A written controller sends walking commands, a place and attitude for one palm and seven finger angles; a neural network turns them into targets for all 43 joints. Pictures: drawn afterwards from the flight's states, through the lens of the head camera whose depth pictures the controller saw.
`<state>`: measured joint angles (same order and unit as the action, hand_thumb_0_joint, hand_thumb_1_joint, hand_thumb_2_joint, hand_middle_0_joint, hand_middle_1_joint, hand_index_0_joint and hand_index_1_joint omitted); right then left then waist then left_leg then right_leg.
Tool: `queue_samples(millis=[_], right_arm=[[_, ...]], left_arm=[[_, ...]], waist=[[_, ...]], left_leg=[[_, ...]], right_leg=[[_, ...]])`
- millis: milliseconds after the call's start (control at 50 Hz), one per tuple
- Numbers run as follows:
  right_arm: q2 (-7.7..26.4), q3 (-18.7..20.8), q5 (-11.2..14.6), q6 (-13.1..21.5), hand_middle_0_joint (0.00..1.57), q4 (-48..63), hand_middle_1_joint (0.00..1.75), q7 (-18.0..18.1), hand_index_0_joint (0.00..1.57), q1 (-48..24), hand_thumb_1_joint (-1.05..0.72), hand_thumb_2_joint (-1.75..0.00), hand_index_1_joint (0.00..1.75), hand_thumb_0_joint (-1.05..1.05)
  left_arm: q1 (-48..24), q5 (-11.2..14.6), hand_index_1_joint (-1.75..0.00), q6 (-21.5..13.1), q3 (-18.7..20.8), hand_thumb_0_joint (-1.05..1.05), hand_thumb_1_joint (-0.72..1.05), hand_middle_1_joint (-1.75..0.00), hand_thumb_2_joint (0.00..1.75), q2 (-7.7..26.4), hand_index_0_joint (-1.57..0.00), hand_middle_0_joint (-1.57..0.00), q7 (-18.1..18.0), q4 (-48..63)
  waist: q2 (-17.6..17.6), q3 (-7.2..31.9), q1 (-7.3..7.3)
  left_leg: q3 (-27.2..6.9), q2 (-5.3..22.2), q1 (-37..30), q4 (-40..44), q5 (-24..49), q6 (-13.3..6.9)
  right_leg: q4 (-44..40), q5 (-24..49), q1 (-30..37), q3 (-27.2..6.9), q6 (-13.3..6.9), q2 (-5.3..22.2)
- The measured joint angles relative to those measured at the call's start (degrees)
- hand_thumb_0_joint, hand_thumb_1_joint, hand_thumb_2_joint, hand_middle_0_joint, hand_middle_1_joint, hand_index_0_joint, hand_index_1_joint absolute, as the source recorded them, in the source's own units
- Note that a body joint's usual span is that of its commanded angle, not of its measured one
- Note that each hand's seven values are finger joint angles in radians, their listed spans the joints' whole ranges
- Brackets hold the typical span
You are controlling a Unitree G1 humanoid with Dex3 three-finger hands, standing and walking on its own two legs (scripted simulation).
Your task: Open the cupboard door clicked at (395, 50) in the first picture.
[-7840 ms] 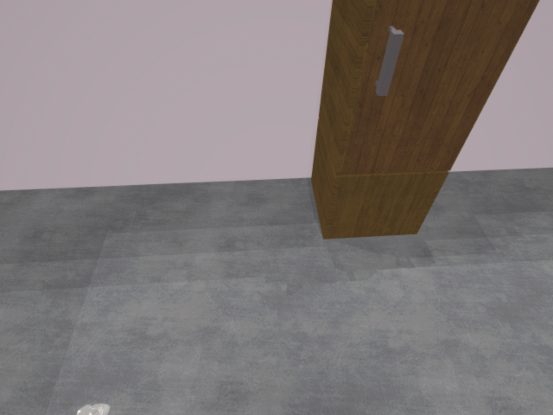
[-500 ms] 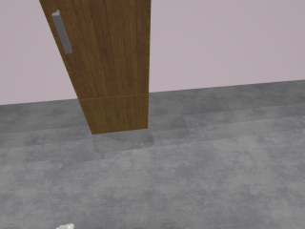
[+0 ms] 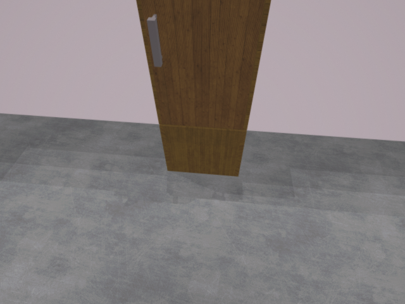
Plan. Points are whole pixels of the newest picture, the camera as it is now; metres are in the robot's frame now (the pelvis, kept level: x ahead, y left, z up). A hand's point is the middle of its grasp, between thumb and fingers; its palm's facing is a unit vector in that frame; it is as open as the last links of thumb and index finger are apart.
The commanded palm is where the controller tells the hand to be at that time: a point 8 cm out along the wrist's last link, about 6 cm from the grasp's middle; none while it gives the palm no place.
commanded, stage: take the last steps up to it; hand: left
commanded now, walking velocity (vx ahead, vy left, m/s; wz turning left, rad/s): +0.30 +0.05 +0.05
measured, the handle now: (156, 40) +0.92 +0.26 +0.08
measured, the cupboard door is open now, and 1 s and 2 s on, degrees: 0 0 0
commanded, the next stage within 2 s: come to a stop and stand still in 0.88 s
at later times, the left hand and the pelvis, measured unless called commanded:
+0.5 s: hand (122, 275) +0.21 +0.22 -0.17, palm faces +0.01 -0.98 -0.18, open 7.4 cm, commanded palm none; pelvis +0.13 +0.04 -0.01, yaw +0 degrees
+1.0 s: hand (135, 245) +0.28 +0.22 -0.19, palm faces +0.11 -0.98 -0.16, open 7.3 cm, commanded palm none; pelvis +0.29 +0.04 -0.01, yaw +1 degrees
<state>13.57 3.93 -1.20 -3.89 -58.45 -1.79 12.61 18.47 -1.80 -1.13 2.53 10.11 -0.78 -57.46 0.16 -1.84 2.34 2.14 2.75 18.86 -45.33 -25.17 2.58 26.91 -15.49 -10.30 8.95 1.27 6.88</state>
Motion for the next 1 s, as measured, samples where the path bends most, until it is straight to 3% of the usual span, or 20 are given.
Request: queue_samples(millis=[80, 140, 200, 260, 400, 540, 580, 620, 660, 700, 760, 840, 920, 1000], right_arm=[[-0.57, -0.91, 0.23, 2.59, 0.2, 1.5, 0.3, 0.14, 0.19, -1.21, -0.91, -0.89, 0.3, 0.01], [-2.32, -1.5, -0.06, 4.43, 0.2, 2.01, 0.3, 0.85, 0.19, -1.71, -0.91, -0.89, 0.3, 0.0], [-3.99, -2.19, 0.07, 5.5, 0.2, 1.77, 0.3, 1.76, 0.19, 0.31, -0.91, -0.89, 0.3, 0.0], [-4.12, -1.96, 0.4, 6.19, 0.2, 0.12, 0.3, 2.64, 0.2, 2.91, -0.94, -0.89, 0.3, 0.0], [-5.53, -2.44, 0.53, 6.68, 0.2, -4.88, 0.3, 2.93, 0.2, 9.69, -0.93, -0.89, 0.3, 0.0], [-6.45, -2.33, -0.11, 6.47, 0.2, -8.36, 0.3, 3.05, 0.2, 14.51, -0.91, -0.89, 0.3, 0.0], [-6.74, -2.29, 0.14, 6.24, 0.2, -9.29, 0.3, 2.86, 0.2, 15.96, -0.91, -0.89, 0.3, 0.0], [-6.83, -2.13, 0.82, 5.52, 0.2, -9.91, 0.3, 2.53, 0.2, 15.41, -0.91, -0.89, 0.3, 0.0], [-6.43, -1.69, 0.91, 4.75, 0.2, -9.46, 0.3, 2.3, 0.2, 13.83, -0.91, -0.89, 0.3, 0.01], [-5.64, -1.23, 0.52, 4.31, 0.2, -8.24, 0.3, 2.12, 0.2, 11.55, -0.91, -0.89, 0.3, 0.01], [-4.73, -0.91, -0.04, 4.15, 0.2, -5.58, 0.3, 2.0, 0.19, 7.92, -0.91, -0.89, 0.3, 0.01], [-4.22, -0.71, -0.15, 4.26, 0.2, -2.38, 0.3, 1.57, 0.19, 3.83, -0.91, -0.89, 0.3, 0.0], [-3.28, -0.51, -0.07, 4.55, 0.2, -1.08, 0.3, 1.27, 0.19, 0.94, -0.93, -0.89, 0.3, 0.01], [-2.96, -0.9, 0.03, 5.3, 0.2, -0.34, 0.3, 0.93, 0.19, -0.34, -0.93, -0.89, 0.3, 0.0]], left_arm=[[3.58, 0.37, -0.3, 0.83, 0.61, 0.01, 0.91, -0.3, 0.9, 1.6, -0.21, -0.2, 0.19, -2.85], [4.88, 0.4, -0.3, 2.92, 0.88, 0.01, 0.91, -0.3, 0.9, 2.63, -0.2, -0.2, 0.17, -5.58], [4.14, 0.27, -0.3, 3.46, 0.85, 0.01, 0.91, -0.3, 0.9, 2.89, -0.2, -0.2, 0.85, -6.78], [2.26, 0.24, -0.3, 2.63, 0.7, 0.02, 0.91, -0.3, 0.9, 2.63, -0.2, -0.2, 1.3, -5.88], [-4.13, 0.56, -0.3, 2.09, 0.55, 0.01, 0.91, -0.3, 0.9, 1.21, -0.2, -0.19, 1.48, -3.08], [-10.56, 0.87, -0.3, 1.2, 0.35, 0.01, 0.91, -0.3, 0.9, -0.36, -0.2, -0.2, 1.79, -0.63], [-11.4, 0.7, -0.3, -0.45, 0.21, 0.01, 0.91, -0.3, 0.9, -0.32, -0.2, -0.2, 1.88, 0.39], [-12.1, 0.73, -0.3, -2.34, 0.34, 0.01, 0.91, -0.3, 0.9, -0.61, -0.2, -0.2, 1.5, 0.94], [-11.66, 1.06, -0.3, -2.72, 0.14, 0.01, 0.91, -0.3, 0.9, -1.09, -0.2, -0.2, 1.19, 0.97], [-10.34, 1.14, -0.3, -2.42, -0.02, 0.01, 0.91, -0.3, 0.9, -1.75, -0.2, -0.2, 0.63, 0.27], [-7.84, 1.33, -0.3, -2.45, 1.02, -0.01, 0.94, -0.3, 0.9, -1.69, -0.21, -0.2, -0.72, -0.9], [-4.78, 0.82, -0.3, -2.04, 0.7, -0.01, 0.95, -0.3, 0.9, -0.75, -0.2, -0.2, -0.43, -2.86], [-2.2, 0.55, -0.3, -1.77, 0.32, 0.0, 0.94, -0.3, 0.9, -0.91, -0.2, -0.2, 0.09, -4.36], [0.41, 0.55, -0.3, -1.05, 0.28, 0.0, 0.92, -0.3, 0.9, -1.13, -0.2, -0.2, 0.26, -5.45]], waist=[[1.04, 0.89, 1.02], [2.18, 0.91, 0.97], [1.65, 1.3, -0.2], [1.51, 1.2, -0.67], [1.56, 0.3, -1.83], [-0.26, -1.81, -5.04], [-0.64, -2.07, -5.15], [-1.15, -2.87, -4.72], [-1.56, -3.05, -4.48], [-1.96, -2.57, -4.25], [-2.22, -1.13, -4.21], [-2.04, 0.59, -3.75], [-1.66, 1.15, -2.23], [-0.83, 1.34, -0.88]], left_leg=[[2.53, -0.48, -6.71, 15.62, 5.96, -1.46], [3.95, -1.05, -7.93, 14.09, 6.81, -3.57], [3.84, -1.27, -11.42, 18.01, 6.79, -4.36], [3.67, -2.25, -15.08, 23.19, 8.49, -4.83], [3.58, -3.93, -21.61, 29.22, 8.05, -4.97], [4.12, -2.47, -25.61, 26.31, 1.46, -2.81], [4.0, -1.25, -24.11, 18.99, -2.7, -2.22], [1.98, -0.1, -16.34, 0.01, -4.25, -3.12], [-0.35, -0.09, -7.58, -16.94, -2.76, -3.87], [-0.72, 0.91, -0.41, -23.84, 1.68, -3.98], [-0.54, 2.98, 7.08, -21.52, 6.25, -2.86], [0.73, 4.52, 10.64, -10.61, 9.63, -1.57], [1.89, 4.15, 8.51, 0.67, 10.73, -1.25], [3.27, 2.82, 2.38, 10.34, 12.11, -1.33]], right_leg=[[3.65, -2.37, -0.93, 0.31, 1.85, 1.27], [17.85, -11.49, -5.97, -2.76, 0.88, 0.67], [30.33, -8.54, -12.14, -3.42, 0.21, -0.57], [34.1, -2.89, -16.86, -3.82, 0.73, -0.45], [28.71, 2.98, -21.88, -4.21, 1.65, -0.08], [13.08, 2.62, -17.55, -2.32, -1.24, -2.25], [7.57, 5.23, -13.43, -1.46, -2.78, -3.48], [10.6, 5.08, -13.5, -0.73, -4.47, -4.08], [10.86, 2.5, -11.76, -0.06, -5.04, -4.51], [7.88, 2.43, -9.03, 0.22, -4.67, -5.09], [2.58, 3.65, -5.33, 0.53, -4.55, -5.91], [-2.03, 4.02, -1.49, 0.58, -4.22, -6.33], [-3.06, 2.51, 1.35, 0.44, -3.05, -6.11], [0.07, -1.4, 2.64, 0.37, -1.21, -5.24]])
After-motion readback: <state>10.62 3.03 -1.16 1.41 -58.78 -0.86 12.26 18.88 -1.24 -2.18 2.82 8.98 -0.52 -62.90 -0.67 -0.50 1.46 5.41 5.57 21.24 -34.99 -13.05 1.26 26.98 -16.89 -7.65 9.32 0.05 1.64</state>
